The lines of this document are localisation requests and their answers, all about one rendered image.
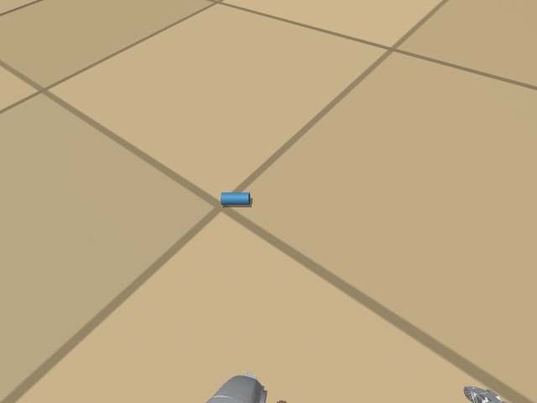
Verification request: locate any right robot hand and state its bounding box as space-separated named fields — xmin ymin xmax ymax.
xmin=464 ymin=386 xmax=508 ymax=403

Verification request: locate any can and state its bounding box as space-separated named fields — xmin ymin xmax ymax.
xmin=221 ymin=192 xmax=250 ymax=205

